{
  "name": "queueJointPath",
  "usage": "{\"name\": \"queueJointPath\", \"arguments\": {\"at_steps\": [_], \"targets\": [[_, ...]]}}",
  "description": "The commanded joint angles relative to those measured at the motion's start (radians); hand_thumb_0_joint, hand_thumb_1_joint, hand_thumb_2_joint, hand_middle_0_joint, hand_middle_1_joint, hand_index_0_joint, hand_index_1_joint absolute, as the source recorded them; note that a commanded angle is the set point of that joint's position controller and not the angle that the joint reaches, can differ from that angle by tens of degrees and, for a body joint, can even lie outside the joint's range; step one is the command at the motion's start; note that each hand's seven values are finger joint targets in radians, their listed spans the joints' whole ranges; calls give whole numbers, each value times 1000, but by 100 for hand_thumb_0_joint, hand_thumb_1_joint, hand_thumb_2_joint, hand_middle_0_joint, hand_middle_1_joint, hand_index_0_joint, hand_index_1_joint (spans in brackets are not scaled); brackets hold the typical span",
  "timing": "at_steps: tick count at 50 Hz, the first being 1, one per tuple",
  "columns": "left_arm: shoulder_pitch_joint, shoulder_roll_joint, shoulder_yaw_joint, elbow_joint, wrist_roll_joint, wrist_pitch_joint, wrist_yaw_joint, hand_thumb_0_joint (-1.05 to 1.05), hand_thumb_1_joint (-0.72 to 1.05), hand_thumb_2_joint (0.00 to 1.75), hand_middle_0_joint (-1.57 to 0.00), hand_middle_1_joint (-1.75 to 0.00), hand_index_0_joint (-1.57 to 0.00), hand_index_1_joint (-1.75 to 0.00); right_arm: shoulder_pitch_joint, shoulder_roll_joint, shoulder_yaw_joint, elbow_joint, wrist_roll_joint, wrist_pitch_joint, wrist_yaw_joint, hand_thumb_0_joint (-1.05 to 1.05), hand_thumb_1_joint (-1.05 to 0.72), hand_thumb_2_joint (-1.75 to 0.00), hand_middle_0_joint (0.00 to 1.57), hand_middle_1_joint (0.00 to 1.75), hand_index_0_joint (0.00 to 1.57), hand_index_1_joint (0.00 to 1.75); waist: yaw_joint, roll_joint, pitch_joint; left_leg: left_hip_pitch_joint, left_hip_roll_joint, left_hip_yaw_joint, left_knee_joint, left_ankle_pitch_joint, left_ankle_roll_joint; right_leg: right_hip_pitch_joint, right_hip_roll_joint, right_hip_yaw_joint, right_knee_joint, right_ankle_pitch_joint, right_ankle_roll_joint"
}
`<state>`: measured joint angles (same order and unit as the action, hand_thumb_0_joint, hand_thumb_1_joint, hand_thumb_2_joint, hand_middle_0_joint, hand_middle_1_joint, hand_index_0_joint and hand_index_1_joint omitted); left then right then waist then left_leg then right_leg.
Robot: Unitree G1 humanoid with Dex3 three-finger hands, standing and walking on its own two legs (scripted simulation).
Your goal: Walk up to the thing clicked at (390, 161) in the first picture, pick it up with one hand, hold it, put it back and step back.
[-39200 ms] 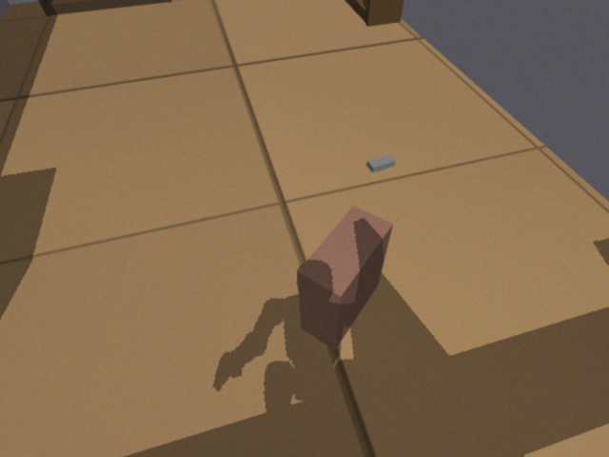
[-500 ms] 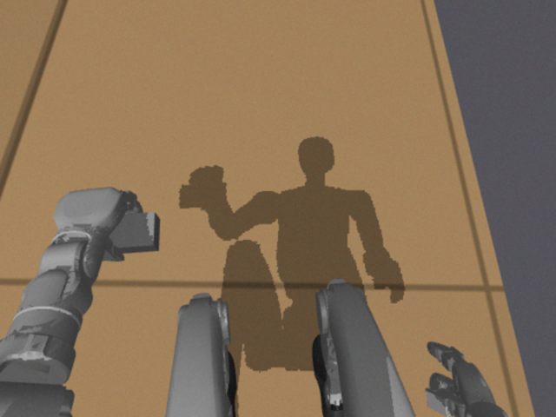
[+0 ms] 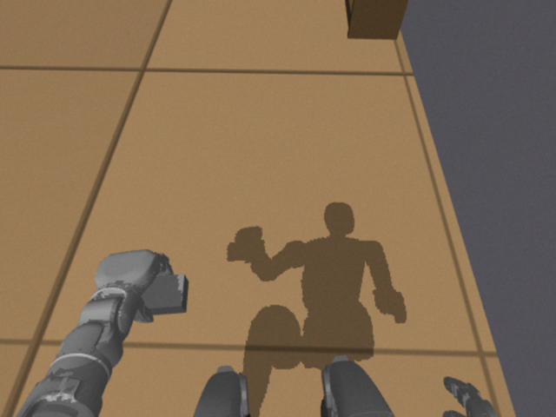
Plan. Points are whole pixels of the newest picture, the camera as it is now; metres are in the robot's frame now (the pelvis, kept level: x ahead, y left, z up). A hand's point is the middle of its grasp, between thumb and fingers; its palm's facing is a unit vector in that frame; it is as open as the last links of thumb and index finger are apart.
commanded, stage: lift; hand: left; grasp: from above
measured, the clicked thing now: (147, 296) +0.34 +0.23 -0.11
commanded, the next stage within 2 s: hold in 0.34 s
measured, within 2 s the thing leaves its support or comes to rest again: neither
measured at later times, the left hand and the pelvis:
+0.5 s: hand (123, 271) +0.34 +0.23 -0.01, palm faces -0.46 -0.06 -0.88, open 8.4 cm; pelvis +0.03 +0.01 +0.07, yaw +0 degrees
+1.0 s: hand (118, 251) +0.36 +0.22 +0.03, palm faces -0.47 -0.04 -0.88, open 8.4 cm; pelvis +0.05 +0.00 +0.09, yaw -1 degrees
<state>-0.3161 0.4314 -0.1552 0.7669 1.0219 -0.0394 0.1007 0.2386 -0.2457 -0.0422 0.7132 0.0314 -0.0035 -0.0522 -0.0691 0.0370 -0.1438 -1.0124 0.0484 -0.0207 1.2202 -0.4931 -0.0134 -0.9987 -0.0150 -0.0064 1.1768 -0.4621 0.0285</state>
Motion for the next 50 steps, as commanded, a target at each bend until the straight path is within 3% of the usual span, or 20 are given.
{"name": "queueJointPath", "arguments": {"at_steps": [1,6,8,10,12,16,19,20,22,27,33,40,42,43,48,49,50], "targets": [[-331,225,105,-179,3,5,67,0,74,54,-113,-39,-112,-40,26,-153,-48,-77,-1,-38,-12,0,-90,-90,20,30,20,30,0,49,-305,331,-51,10,-283,110,19,242,42,1,-275,103,-35],[-311,206,85,-161,4,21,73,0,71,52,-110,-40,-110,-40,22,-147,-45,-83,1,-36,-7,0,-90,-90,20,30,20,30,18,9,-276,392,-57,11,-352,172,19,343,41,9,-348,158,-32],[-327,180,63,-159,-8,25,66,0,70,53,-108,-42,-109,-42,18,-144,-45,-84,-1,-36,-5,0,-90,-90,20,30,20,30,7,15,-271,430,-57,14,-375,199,18,365,39,8,-373,186,-29],[-303,207,87,-147,-5,31,65,0,69,52,-108,-41,-108,-41,17,-151,-50,-87,1,-35,-5,0,-90,-90,20,30,20,30,25,18,-254,465,-56,16,-414,199,15,387,40,3,-396,182,-32],[-298,177,68,-144,-15,29,58,0,67,53,-108,-39,-107,-39,13,-143,-47,-96,0,-35,-3,0,-90,-90,20,30,20,30,21,7,-229,469,-57,15,-437,192,15,408,39,7,-425,177,-30],[-301,173,56,-162,-17,22,43,0,70,50,-110,-39,-110,-39,9,-142,-47,-102,4,-32,-3,0,-90,-90,20,30,20,30,20,4,-224,521,-59,22,-475,227,17,452,39,10,-466,210,-29],[-306,175,57,-183,-17,17,39,0,70,53,-110,-40,-110,-40,9,-144,-50,-101,4,-30,-4,0,-90,-90,20,30,20,30,23,9,-228,567,-57,20,-503,262,14,475,40,6,-485,237,-32],[-293,192,75,-180,-16,14,42,0,70,52,-109,-40,-110,-40,4,-145,-50,-101,4,-30,-5,0,-90,-90,20,30,20,30,29,11,-232,585,-57,23,-509,277,12,490,41,4,-492,247,-31],[-310,171,57,-197,-13,12,43,0,70,54,-109,-41,-109,-41,5,-141,-48,-102,5,-28,-5,0,-90,-90,20,30,20,30,20,-3,-225,595,-59,25,-518,302,14,504,39,9,-504,275,-30],[-324,196,68,-205,5,9,36,0,72,53,-110,-42,-111,-41,2,-150,-54,-97,6,-17,-4,0,-90,-90,20,30,20,30,25,32,-223,664,-54,26,-555,354,5,521,43,-1,-525,306,-36],[-305,168,49,-219,-6,13,4,0,71,56,-110,-39,-110,-40,-8,-145,-55,-101,8,-8,0,0,-89,-90,20,30,20,30,35,24,-207,706,-53,28,-585,418,3,565,47,-5,-556,352,-36],[-245,169,48,-231,-7,8,-45,0,72,52,-110,-38,-110,-38,-15,-145,-57,-120,12,4,0,0,-89,-90,20,30,20,30,44,-10,-207,718,-61,42,-593,510,12,634,46,2,-568,447,-33],[-256,201,78,-247,-7,2,-46,0,70,54,-110,-37,-110,-37,-20,-155,-61,-125,10,8,1,0,-89,-90,20,30,20,30,50,4,-219,735,-59,42,-597,531,9,648,45,-2,-570,457,-34],[-258,181,66,-263,-11,2,-50,0,72,54,-109,-40,-110,-40,-18,-148,-59,-128,11,10,0,0,-89,-90,20,30,20,30,48,10,-225,735,-62,48,-593,545,13,649,44,4,-571,477,-33],[-265,210,90,-280,1,-3,-48,0,72,56,-112,-38,-111,-38,-24,-158,-63,-140,13,19,0,0,-89,-90,20,30,20,30,51,-1,-208,753,-61,50,-614,534,14,657,44,1,-585,469,-34],[-255,188,69,-279,5,-1,-52,0,73,55,-111,-40,-111,-40,-30,-152,-59,-143,12,21,0,0,-89,-90,20,30,20,30,47,-15,-193,744,-63,49,-615,519,16,658,42,2,-591,461,-31],[-272,202,79,-305,7,-4,-52,0,73,56,-111,-38,-111,-38,-34,-152,-61,-143,11,22,0,0,-89,-90,20,30,20,30,50,3,-199,749,-67,54,-618,509,17,668,40,6,-596,460,-29]]}}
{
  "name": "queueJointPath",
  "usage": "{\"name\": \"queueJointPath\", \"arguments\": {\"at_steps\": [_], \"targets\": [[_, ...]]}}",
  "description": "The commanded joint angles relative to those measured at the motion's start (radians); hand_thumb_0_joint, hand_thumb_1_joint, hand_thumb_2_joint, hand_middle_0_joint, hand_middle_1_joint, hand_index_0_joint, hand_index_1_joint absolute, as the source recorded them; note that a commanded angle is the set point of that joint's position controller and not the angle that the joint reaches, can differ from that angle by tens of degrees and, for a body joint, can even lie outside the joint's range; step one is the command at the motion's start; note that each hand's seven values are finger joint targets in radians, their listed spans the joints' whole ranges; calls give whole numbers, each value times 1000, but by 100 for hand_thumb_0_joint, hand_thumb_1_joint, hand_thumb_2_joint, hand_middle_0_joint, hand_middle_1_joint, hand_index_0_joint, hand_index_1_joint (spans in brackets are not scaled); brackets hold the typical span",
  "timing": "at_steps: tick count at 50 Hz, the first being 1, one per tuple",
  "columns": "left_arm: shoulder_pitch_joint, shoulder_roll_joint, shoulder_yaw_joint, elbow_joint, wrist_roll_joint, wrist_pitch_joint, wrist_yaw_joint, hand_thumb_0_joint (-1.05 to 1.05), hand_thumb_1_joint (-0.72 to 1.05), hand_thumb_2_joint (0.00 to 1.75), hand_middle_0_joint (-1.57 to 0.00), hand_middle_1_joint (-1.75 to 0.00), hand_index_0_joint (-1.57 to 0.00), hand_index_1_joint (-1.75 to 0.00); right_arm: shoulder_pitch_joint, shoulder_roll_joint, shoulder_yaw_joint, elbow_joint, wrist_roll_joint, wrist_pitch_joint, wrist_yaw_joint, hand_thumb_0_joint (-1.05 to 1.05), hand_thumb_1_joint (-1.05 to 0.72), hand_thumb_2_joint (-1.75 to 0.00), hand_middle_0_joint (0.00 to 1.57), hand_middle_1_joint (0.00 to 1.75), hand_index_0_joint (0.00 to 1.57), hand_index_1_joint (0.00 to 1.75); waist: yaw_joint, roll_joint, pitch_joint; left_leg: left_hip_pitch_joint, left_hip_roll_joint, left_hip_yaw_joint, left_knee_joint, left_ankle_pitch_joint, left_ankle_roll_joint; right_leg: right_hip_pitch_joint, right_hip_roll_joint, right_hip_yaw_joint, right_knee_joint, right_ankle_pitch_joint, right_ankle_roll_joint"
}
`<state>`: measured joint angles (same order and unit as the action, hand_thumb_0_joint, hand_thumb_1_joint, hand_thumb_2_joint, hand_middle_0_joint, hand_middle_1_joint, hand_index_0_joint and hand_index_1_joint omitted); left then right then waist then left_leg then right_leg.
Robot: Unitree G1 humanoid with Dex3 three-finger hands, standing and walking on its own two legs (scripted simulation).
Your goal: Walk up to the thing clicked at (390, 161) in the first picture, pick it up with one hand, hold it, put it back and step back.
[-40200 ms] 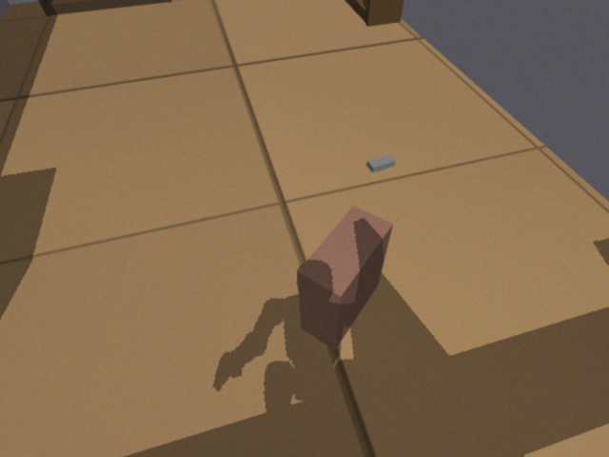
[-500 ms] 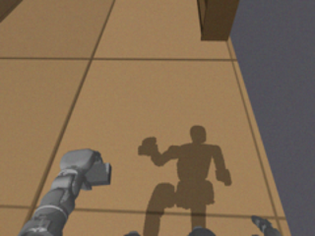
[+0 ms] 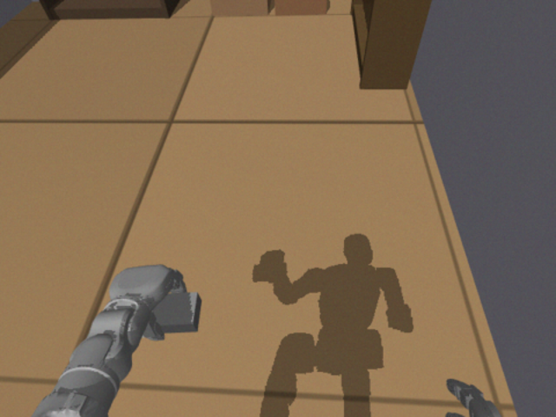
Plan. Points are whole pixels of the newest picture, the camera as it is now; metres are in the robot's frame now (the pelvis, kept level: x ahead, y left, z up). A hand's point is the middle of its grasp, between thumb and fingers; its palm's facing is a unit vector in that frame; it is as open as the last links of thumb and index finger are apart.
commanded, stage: hold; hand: left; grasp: from above
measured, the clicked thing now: (159, 313) +0.31 +0.22 -0.09
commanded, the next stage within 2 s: crouch in 1.34 s
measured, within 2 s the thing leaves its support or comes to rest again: neither
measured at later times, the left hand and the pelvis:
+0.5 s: hand (152, 324) +0.27 +0.21 -0.04, palm faces -0.46 -0.04 -0.88, open 8.4 cm; pelvis -0.02 -0.01 +0.01, yaw +0 degrees
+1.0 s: hand (150, 323) +0.27 +0.21 -0.02, palm faces -0.46 -0.05 -0.89, open 8.4 cm; pelvis -0.02 -0.01 +0.01, yaw +0 degrees
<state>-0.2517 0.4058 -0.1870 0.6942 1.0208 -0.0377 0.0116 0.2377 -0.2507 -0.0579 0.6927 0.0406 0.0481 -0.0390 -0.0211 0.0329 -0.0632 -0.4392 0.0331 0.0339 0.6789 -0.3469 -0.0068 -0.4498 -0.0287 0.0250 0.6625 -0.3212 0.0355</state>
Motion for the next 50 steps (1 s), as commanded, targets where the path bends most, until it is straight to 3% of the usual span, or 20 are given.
{"name": "queueJointPath", "arguments": {"at_steps": [1,2,6,9,12,14,17,18,33,34,35,38,43,45,47,48,50], "targets": [[-336,233,117,-218,8,-4,38,0,71,54,-110,-39,-110,-39,-30,-150,-45,-120,2,-29,-12,0,-89,-90,20,30,20,30,-1,3,-280,179,-50,-5,-81,359,9,121,54,-29,-83,308,-37],[-320,229,118,-225,10,-3,38,0,71,54,-110,-38,-110,-38,-36,-146,-45,-122,2,-28,-12,0,-89,-90,20,30,20,30,10,14,-282,184,-50,-2,-85,363,9,124,53,-29,-84,311,-39],[-320,215,111,-232,2,3,36,0,71,58,-109,-41,-109,-41,-39,-147,-45,-128,2,-21,-10,0,-89,-90,20,30,20,30,5,17,-279,198,-46,0,-96,374,10,131,56,-30,-93,317,-39],[-314,203,95,-234,-1,5,27,0,73,60,-112,-40,-111,-41,-51,-149,-40,-140,6,-17,-12,0,-89,-90,20,30,20,30,-1,5,-243,192,-46,2,-118,321,14,118,55,-28,-113,274,-39],[-302,219,108,-242,-13,4,13,0,74,58,-111,-40,-111,-41,-71,-148,-40,-145,8,-16,-14,0,-89,-90,20,30,20,30,12,-6,-235,194,-46,3,-134,287,17,136,54,-28,-130,241,-37],[-319,202,89,-261,-14,2,4,0,73,56,-109,-43,-110,-42,-78,-142,-34,-152,10,-18,-16,0,-90,-90,20,30,20,30,9,-8,-225,195,-46,2,-146,260,17,133,54,-25,-138,214,-38],[-292,215,111,-248,-21,1,5,0,73,54,-110,-40,-110,-40,-89,-146,-32,-157,10,-18,-18,0,-89,-90,20,30,20,30,15,-11,-203,196,-43,0,-161,233,16,135,56,-28,-152,184,-39],[-315,204,93,-273,-23,-1,2,0,74,53,-109,-43,-110,-42,-92,-139,-29,-162,10,-20,-19,0,-90,-90,20,30,20,30,13,-10,-213,199,-43,-2,-164,231,16,136,56,-26,-153,182,-38],[-297,222,108,-283,-21,-1,2,0,75,55,-111,-45,-112,-44,-132,-134,-16,-164,15,-29,-29,0,-90,-90,20,30,20,30,25,-13,-177,217,-49,7,-206,167,20,156,47,-18,-201,118,-38],[-305,222,108,-298,-25,-1,2,0,76,56,-111,-45,-113,-44,-147,-131,-14,-167,16,-28,-30,0,-90,-90,20,30,20,30,30,-17,-176,222,-51,9,-210,165,20,158,45,-17,-208,114,-36],[-326,197,83,-319,-26,-1,0,0,76,56,-111,-47,-112,-46,-139,-130,-14,-167,15,-29,-30,0,-90,-90,20,30,20,30,13,-18,-194,236,-50,8,-209,166,22,160,46,-14,-206,122,-34],[-306,233,117,-311,-26,4,-3,0,74,53,-109,-44,-111,-43,-147,-131,-15,-163,17,-30,-32,0,-90,-90,20,30,20,30,35,5,-197,243,-47,5,-216,190,16,173,49,-21,-204,136,-38],[-334,218,93,-333,-34,-1,-25,0,76,54,-111,-46,-112,-44,-153,-125,-8,-169,20,-30,-36,0,-90,-90,20,30,20,30,26,-4,-192,251,-50,12,-223,199,21,180,47,-15,-218,150,-35],[-260,197,88,-280,-37,2,-30,0,74,54,-110,-45,-112,-44,-148,-126,-7,-168,22,-30,-36,0,-90,-90,20,30,20,30,26,-42,-159,243,-47,9,-229,199,22,184,49,-19,-221,146,-35],[-273,222,106,-295,-36,-1,-32,0,75,55,-112,-44,-113,-43,-155,-125,-7,-173,23,-27,-38,0,-90,-90,20,30,20,30,34,-30,-169,242,-52,12,-228,212,23,187,46,-17,-225,158,-34],[-265,204,90,-298,-42,-4,-36,0,75,55,-111,-45,-113,-44,-153,-123,-6,-174,23,-26,-38,0,-90,-90,20,30,20,30,31,-43,-160,242,-50,9,-230,204,22,188,48,-18,-227,149,-34],[-269,214,99,-318,-36,-8,-37,0,75,54,-111,-44,-112,-43,-151,-125,-7,-177,23,-24,-38,0,-90,-90,20,30,20,30,29,-24,-162,249,-51,11,-233,203,22,187,46,-16,-228,148,-36]]}}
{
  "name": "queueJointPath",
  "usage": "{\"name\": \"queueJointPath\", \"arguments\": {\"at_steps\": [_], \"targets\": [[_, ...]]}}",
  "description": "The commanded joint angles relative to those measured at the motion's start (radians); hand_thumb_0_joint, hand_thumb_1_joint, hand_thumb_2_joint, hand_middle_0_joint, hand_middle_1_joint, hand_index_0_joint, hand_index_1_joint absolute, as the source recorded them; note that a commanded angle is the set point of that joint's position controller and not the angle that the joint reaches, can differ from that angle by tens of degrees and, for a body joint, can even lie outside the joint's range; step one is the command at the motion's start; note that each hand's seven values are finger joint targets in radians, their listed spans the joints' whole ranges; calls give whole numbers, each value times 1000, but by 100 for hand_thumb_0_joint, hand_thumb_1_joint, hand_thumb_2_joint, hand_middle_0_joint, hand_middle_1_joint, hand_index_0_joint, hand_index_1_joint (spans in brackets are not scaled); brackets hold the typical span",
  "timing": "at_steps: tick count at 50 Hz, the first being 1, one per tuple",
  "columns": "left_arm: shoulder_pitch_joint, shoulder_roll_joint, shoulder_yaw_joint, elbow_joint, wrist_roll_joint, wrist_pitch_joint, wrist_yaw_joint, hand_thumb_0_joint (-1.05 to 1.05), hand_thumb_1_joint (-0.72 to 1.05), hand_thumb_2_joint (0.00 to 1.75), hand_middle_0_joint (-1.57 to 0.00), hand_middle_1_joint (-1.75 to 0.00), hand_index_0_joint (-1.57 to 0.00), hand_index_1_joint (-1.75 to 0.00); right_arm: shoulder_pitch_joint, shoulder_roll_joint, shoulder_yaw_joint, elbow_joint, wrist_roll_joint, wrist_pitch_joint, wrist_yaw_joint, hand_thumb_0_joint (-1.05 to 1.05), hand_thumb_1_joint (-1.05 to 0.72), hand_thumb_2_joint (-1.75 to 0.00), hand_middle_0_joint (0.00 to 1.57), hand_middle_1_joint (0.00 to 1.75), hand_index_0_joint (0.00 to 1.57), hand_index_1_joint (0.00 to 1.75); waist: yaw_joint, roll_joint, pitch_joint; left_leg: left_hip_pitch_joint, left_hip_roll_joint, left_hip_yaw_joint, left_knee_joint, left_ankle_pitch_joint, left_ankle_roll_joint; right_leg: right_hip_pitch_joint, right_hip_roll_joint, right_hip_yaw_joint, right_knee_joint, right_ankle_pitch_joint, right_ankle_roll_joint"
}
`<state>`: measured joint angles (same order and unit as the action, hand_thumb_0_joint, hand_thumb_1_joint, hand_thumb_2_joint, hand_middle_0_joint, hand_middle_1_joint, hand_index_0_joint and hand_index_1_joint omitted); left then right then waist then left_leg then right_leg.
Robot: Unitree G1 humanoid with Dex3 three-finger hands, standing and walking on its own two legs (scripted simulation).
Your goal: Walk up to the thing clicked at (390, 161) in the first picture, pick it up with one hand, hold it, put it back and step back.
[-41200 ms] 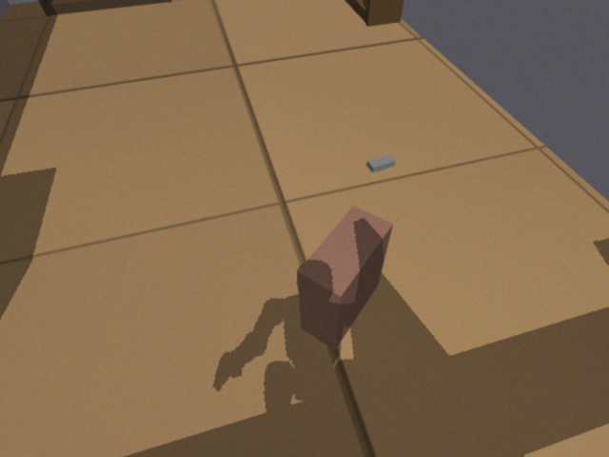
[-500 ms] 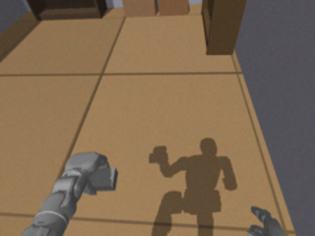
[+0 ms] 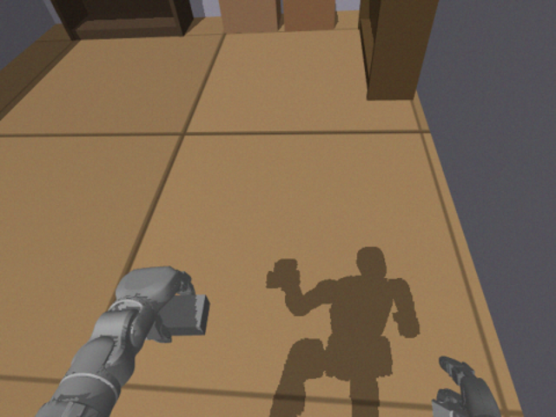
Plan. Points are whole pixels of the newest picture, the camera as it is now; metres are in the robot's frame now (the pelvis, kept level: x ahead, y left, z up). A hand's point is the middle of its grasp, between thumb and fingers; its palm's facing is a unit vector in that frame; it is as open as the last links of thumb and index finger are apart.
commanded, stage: hold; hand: left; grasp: from above
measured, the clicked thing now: (167, 315) +0.30 +0.22 -0.07
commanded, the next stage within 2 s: crouch in 0.34 s
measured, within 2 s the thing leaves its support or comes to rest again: neither
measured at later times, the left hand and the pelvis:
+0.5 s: hand (158, 301) +0.31 +0.23 -0.04, palm faces -0.47 -0.05 -0.88, open 8.4 cm; pelvis +0.02 +0.00 +0.00, yaw +0 degrees
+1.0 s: hand (186, 329) +0.33 +0.23 -0.21, palm faces -0.42 +0.06 -0.90, open 8.3 cm; pelvis -0.02 +0.01 -0.10, yaw +1 degrees
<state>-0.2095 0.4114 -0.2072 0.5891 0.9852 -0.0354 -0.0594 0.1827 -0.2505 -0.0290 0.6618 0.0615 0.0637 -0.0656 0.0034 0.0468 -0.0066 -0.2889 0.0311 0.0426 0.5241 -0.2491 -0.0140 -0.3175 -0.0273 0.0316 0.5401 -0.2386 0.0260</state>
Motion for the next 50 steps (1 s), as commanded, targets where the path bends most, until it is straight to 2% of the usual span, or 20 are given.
{"name": "queueJointPath", "arguments": {"at_steps": [1,5,7,8,13,15,16,18,20,21,22,23,26,29,32,35,37,38,44,50], "targets": [[-300,212,124,-205,5,-12,36,0,76,54,-112,-44,-113,-43,-98,-123,-36,-146,3,-38,-11,0,-90,-90,20,30,20,30,9,-29,-219,103,-46,0,-84,113,25,52,49,-26,-100,69,-31],[-361,214,120,-220,13,-19,55,0,76,56,-112,-44,-113,-43,-92,-123,-35,-139,0,-33,-13,0,-90,-90,20,30,20,30,-8,-23,-236,121,-49,0,-74,135,26,46,47,-24,-96,98,-28],[-403,241,142,-240,19,-22,73,0,77,58,-113,-45,-114,-45,-84,-124,-37,-128,-2,-36,-13,0,-90,-90,20,30,20,30,0,2,-262,125,-51,2,-74,136,25,56,45,-23,-97,100,-30],[-365,243,153,-204,22,-17,82,0,77,60,-114,-45,-115,-45,-81,-125,-39,-122,-2,-34,-13,0,-90,-90,20,30,20,30,2,1,-259,129,-51,3,-71,150,24,57,46,-23,-96,111,-29],[-396,204,113,-201,31,3,101,0,77,60,-113,-47,-114,-46,-71,-129,-49,-107,-4,-34,-8,0,-90,-90,20,30,20,30,-4,-20,-298,153,-47,-2,-58,227,21,78,48,-32,-83,188,-28],[-356,213,125,-166,28,15,97,0,77,61,-115,-45,-115,-45,-69,-129,-52,-108,-2,-31,-6,0,-90,-90,20,30,20,30,7,-26,-280,143,-49,3,-64,228,22,92,45,-33,-91,190,-29],[-324,182,103,-171,20,18,86,0,75,59,-113,-44,-113,-44,-66,-129,-55,-111,0,-30,-4,0,-90,-90,20,30,20,30,2,-38,-289,149,-48,4,-62,250,24,100,46,-34,-87,214,-28],[-332,204,115,-160,13,19,66,0,77,59,-114,-45,-115,-45,-67,-131,-57,-109,0,-24,-4,0,-89,-90,20,30,20,30,6,-44,-276,140,-48,3,-62,258,26,107,44,-35,-93,222,-25],[-335,201,99,-145,13,13,43,0,75,57,-114,-41,-114,-41,-69,-130,-54,-111,1,-21,-4,0,-90,-90,20,30,20,30,0,-60,-257,132,-48,0,-65,251,28,108,43,-35,-98,217,-24],[-327,218,117,-152,15,7,38,0,76,55,-114,-41,-114,-41,-66,-132,-55,-114,1,-19,-5,0,-90,-90,20,30,20,30,7,-47,-261,134,-50,2,-66,259,28,113,42,-33,-97,227,-27],[-314,211,110,-154,13,1,31,0,80,47,-112,-47,-117,-43,-65,-127,-54,-121,3,-17,-6,0,-92,-91,20,30,20,30,8,-37,-265,137,-50,4,-66,270,29,110,43,-33,-93,237,-28],[-291,201,108,-151,6,-5,26,0,72,45,-104,-42,-109,-39,-64,-130,-54,-124,2,-14,-5,0,-88,-90,20,30,20,30,5,-48,-254,139,-45,0,-67,272,26,113,46,-35,-94,231,-30],[-253,190,111,-132,11,-26,35,0,80,49,-116,-39,-117,-38,-64,-129,-49,-136,2,-6,-5,0,-89,-90,20,30,20,30,5,-61,-215,114,-49,-2,-69,247,27,96,45,-38,-98,208,-31],[-255,180,127,-91,32,-53,82,0,83,51,-119,-38,-119,-38,-59,-127,-50,-137,-4,3,-2,0,-89,-90,20,30,20,30,-4,-53,-194,86,-49,-3,-50,223,21,45,44,-39,-76,178,-34],[-324,173,129,-28,79,-81,168,0,84,49,-120,-36,-121,-36,-40,-128,-56,-118,-20,9,6,0,-89,-90,20,30,20,30,-26,-60,-209,19,-50,-7,22,217,20,-31,41,-43,-16,182,-32],[-410,172,131,8,129,-90,256,0,83,50,-120,-35,-121,-35,0,-142,-75,-93,-36,13,19,0,-89,-90,20,30,20,30,-45,-27,-305,-31,-48,-4,135,225,14,-113,38,-38,81,196,-31],[-453,135,98,70,159,-82,305,0,84,51,-121,-36,-121,-36,20,-148,-84,-71,-45,12,30,0,-90,-90,20,30,20,30,-62,-28,-341,-95,-45,-9,222,216,11,-202,37,-40,157,194,-29],[-481,144,103,106,175,-80,327,0,83,50,-121,-34,-121,-34,41,-151,-91,-58,-50,12,35,0,-90,-90,20,30,20,30,-69,-33,-357,-133,-42,-14,265,211,11,-248,39,-42,191,188,-30],[-575,94,78,288,209,-62,426,0,80,45,-117,-36,-119,-35,84,-165,-108,-33,-71,-7,49,0,-90,-90,20,30,20,30,-90,3,-469,-361,-32,-31,483,105,13,-518,42,-57,411,70,-43],[-723,172,124,402,222,-35,484,0,80,46,-117,-34,-118,-33,106,-174,-106,-6,-92,-41,34,0,-90,-90,20,30,20,30,-107,52,-578,-622,-30,-53,665,-44,16,-757,43,-67,621,-55,-52]]}}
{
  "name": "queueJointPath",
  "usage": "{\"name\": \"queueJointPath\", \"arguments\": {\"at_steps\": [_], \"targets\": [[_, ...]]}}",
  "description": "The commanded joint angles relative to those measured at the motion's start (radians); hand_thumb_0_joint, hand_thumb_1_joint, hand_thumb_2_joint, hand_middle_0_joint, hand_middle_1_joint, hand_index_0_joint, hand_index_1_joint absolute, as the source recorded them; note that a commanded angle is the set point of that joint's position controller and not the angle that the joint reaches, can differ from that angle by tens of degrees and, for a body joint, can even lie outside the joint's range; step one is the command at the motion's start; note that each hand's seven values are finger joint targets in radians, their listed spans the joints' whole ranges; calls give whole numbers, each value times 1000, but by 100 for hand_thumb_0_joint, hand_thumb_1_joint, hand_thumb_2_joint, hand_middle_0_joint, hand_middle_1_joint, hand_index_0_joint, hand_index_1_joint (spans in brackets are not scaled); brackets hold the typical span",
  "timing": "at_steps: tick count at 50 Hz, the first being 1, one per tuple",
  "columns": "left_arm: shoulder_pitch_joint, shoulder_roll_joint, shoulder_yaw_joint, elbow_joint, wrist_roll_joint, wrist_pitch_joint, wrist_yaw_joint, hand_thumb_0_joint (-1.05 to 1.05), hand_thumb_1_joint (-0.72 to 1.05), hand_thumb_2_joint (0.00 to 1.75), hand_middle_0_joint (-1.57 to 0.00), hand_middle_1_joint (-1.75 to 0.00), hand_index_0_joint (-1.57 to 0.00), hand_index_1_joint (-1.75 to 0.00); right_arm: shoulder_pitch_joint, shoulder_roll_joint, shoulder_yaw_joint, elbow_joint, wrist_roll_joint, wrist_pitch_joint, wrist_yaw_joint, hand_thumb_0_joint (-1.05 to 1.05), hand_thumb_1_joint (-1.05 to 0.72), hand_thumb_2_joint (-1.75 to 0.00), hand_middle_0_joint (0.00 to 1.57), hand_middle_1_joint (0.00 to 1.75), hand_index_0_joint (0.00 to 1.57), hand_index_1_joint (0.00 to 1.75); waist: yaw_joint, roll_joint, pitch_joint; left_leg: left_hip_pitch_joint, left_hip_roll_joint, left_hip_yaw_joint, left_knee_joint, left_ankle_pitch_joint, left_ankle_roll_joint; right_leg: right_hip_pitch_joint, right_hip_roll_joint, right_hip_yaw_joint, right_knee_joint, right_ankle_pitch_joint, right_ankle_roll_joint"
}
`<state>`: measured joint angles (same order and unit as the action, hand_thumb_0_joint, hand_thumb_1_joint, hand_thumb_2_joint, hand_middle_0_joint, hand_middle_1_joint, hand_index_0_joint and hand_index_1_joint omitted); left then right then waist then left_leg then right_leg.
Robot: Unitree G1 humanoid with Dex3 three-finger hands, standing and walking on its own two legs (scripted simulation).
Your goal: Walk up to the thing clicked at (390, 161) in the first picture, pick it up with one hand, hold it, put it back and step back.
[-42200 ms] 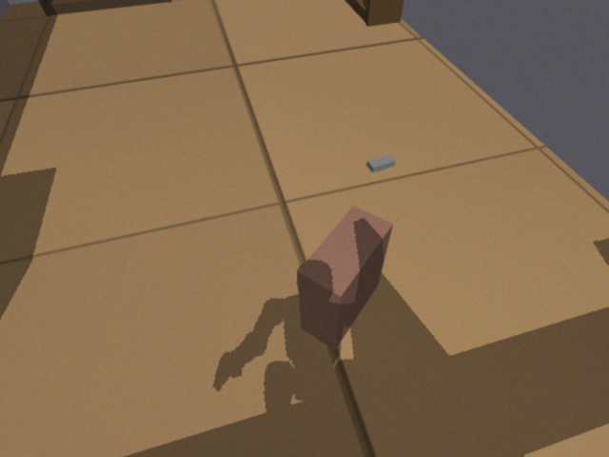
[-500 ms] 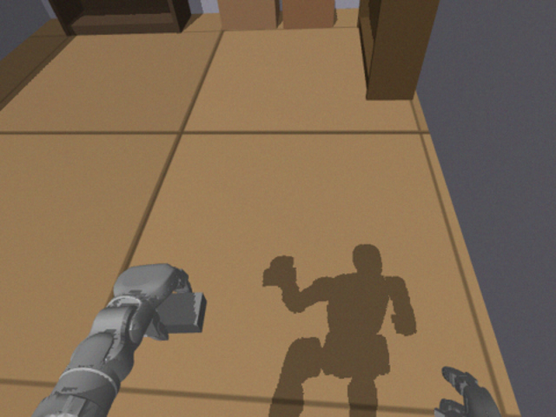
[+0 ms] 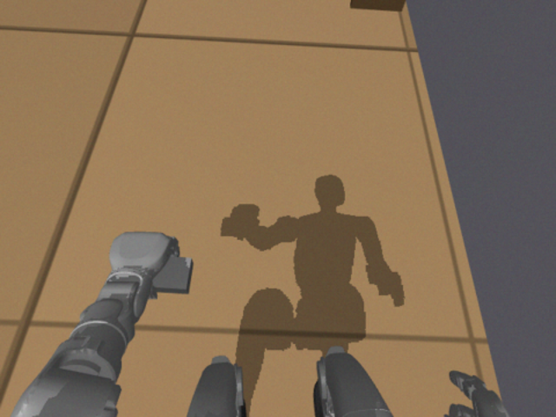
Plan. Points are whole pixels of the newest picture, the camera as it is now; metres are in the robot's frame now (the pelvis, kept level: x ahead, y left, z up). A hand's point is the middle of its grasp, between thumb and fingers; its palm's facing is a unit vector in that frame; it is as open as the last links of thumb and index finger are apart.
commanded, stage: crouch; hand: left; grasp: from above
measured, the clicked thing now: (152, 273) +0.37 +0.22 -0.15
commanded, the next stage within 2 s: lower in 1.40 s
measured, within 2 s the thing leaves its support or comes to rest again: neither
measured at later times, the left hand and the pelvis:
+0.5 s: hand (183, 292) +0.39 +0.21 -0.35, palm faces -0.48 +0.02 -0.88, open 8.4 cm; pelvis -0.04 +0.00 -0.19, yaw -1 degrees
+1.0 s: hand (189, 290) +0.42 +0.21 -0.45, palm faces -0.46 +0.00 -0.89, open 8.4 cm; pelvis -0.04 -0.01 -0.28, yaw -3 degrees
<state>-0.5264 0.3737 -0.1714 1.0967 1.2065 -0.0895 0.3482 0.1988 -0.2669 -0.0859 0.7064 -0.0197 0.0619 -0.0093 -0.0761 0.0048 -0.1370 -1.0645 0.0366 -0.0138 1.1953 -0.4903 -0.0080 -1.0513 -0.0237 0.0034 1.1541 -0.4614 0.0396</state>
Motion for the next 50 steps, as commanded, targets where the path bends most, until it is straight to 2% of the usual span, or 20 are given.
{"name": "queueJointPath", "arguments": {"at_steps": [1,4,9,10,13,14,15,17,21,23,27,28,30,31,32,33,38,39,42,50], "targets": [[-411,199,84,-92,-5,23,78,0,81,45,-118,-34,-119,-33,91,-157,-47,-46,-16,-46,-24,0,-90,-90,20,30,20,30,-35,103,-473,119,-34,-5,26,186,11,-60,36,-42,44,157,-64],[-454,248,116,-88,-2,36,85,0,80,46,-119,-31,-119,-31,105,-162,-50,-48,-21,-59,-32,0,-90,-90,20,30,20,30,-39,100,-565,8,-37,-8,111,118,18,-115,34,-41,129,113,-65],[-510,288,141,-48,-17,51,69,0,77,46,-116,-33,-117,-33,108,-167,-46,-38,-31,-81,-36,0,-90,-90,20,30,20,30,-53,117,-621,-123,-37,-20,201,14,14,-246,30,-46,243,21,-69],[-521,285,140,-36,-20,50,62,0,78,49,-117,-34,-118,-34,112,-168,-44,-39,-35,-85,-33,0,-90,-90,20,30,20,30,-71,112,-622,-142,-35,-28,227,5,14,-280,28,-50,269,12,-68],[-520,295,152,-3,-35,39,50,0,81,54,-119,-36,-119,-36,120,-176,-39,-37,-40,-94,-24,0,-90,-90,20,30,20,30,-84,116,-604,-222,-37,-44,275,-75,16,-379,24,-58,326,-61,-71],[-546,265,140,-7,-44,29,46,0,78,55,-118,-34,-118,-35,123,-175,-38,-30,-41,-97,-21,0,-89,-90,20,30,20,30,-90,131,-610,-230,-37,-48,291,-87,15,-416,24,-61,345,-69,-73],[-567,304,152,-22,-41,17,45,0,80,54,-119,-36,-119,-36,122,-177,-39,-32,-40,-102,-17,0,-90,-90,20,30,20,30,-89,134,-639,-250,-41,-42,309,-110,19,-415,26,-62,357,-93,-75],[-572,306,153,-4,-34,-4,43,0,81,53,-119,-35,-119,-35,131,-178,-33,-22,-44,-111,-8,0,-89,-90,20,30,20,30,-107,114,-632,-305,-42,-47,357,-134,23,-462,24,-68,392,-112,-73],[-629,327,169,-21,-10,-43,73,0,81,59,-120,-38,-119,-38,158,-177,-18,4,-56,-127,11,0,-90,-90,20,30,20,30,-123,147,-702,-350,-49,-24,455,-84,26,-502,21,-67,458,-63,-71],[-632,366,193,9,10,-48,100,0,81,60,-120,-38,-119,-38,164,-185,-15,13,-61,-134,19,0,-90,-90,20,30,20,30,-111,175,-711,-335,-50,-32,480,-49,20,-550,19,-73,502,-40,-74],[-677,355,200,50,49,-50,136,0,76,57,-116,-35,-116,-36,183,-191,-11,34,-80,-143,42,0,-90,-90,20,30,20,30,-141,233,-713,-340,-45,-35,557,52,10,-627,13,-82,583,42,-75],[-698,389,217,22,54,-53,145,0,76,56,-116,-34,-116,-35,177,-189,-10,35,-82,-141,48,0,-90,-90,20,30,20,30,-124,262,-738,-332,-46,-25,575,74,12,-624,20,-82,598,56,-79],[-700,366,218,63,62,-46,152,0,76,57,-116,-35,-115,-36,188,-197,-15,39,-93,-146,61,0,-90,-90,20,30,20,30,-144,274,-734,-326,-40,-36,600,113,4,-662,12,-89,633,79,-76],[-727,361,213,20,61,-49,153,0,75,55,-115,-35,-115,-36,184,-187,-14,38,-97,-145,68,0,-90,-90,20,30,20,30,-139,288,-756,-332,-44,-17,624,117,11,-646,20,-87,634,92,-77],[-649,363,216,127,66,-36,153,0,77,56,-116,-36,-116,-36,183,-199,-13,29,-98,-147,73,0,-91,-90,20,30,20,30,-143,258,-720,-361,-43,-18,635,105,12,-653,15,-89,638,89,-72],[-681,349,212,92,57,-37,151,0,76,55,-115,-35,-115,-36,179,-191,-12,29,-101,-147,79,0,-90,-90,20,30,20,30,-150,266,-720,-388,-45,-12,647,102,14,-648,19,-90,646,89,-72],[-685,407,238,88,41,-32,127,0,80,61,-117,-41,-117,-41,176,-198,-16,22,-104,-140,100,0,-90,-90,20,30,20,30,-136,263,-740,-445,-44,-3,700,87,22,-636,26,-95,693,90,-71],[-653,365,218,145,39,-27,119,0,80,61,-117,-41,-117,-41,171,-200,-17,19,-105,-139,101,0,-90,-90,20,30,20,30,-148,227,-721,-477,-45,-2,720,82,27,-637,29,-95,695,96,-66],[-694,447,259,87,31,-52,107,0,79,59,-116,-41,-116,-40,193,-199,-12,30,-106,-136,109,0,-90,-90,20,30,20,30,-152,190,-708,-552,-46,1,758,76,36,-614,30,-93,717,108,-58],[-715,431,242,144,56,-98,103,0,79,55,-114,-41,-115,-40,183,-215,-8,38,-114,-134,126,0,-90,-90,20,30,20,30,-159,232,-667,-592,-46,-5,804,12,28,-734,40,-111,784,28,-69]]}}
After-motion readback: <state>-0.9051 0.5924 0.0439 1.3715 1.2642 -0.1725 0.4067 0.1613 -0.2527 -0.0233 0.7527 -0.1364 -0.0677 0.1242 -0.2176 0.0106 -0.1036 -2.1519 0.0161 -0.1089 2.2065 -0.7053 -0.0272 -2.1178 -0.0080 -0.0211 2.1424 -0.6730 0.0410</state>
